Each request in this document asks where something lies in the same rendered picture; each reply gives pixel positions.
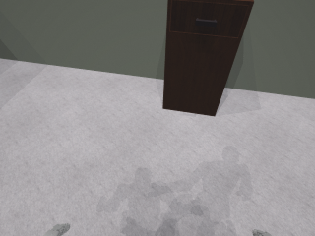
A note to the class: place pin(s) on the handle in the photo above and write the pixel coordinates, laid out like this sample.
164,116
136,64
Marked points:
206,23

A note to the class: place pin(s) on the drawer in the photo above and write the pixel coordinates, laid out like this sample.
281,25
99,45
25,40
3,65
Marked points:
229,17

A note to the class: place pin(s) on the cabinet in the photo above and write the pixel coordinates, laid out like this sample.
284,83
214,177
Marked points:
197,66

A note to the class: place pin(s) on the left robot hand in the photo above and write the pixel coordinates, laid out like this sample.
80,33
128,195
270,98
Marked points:
58,230

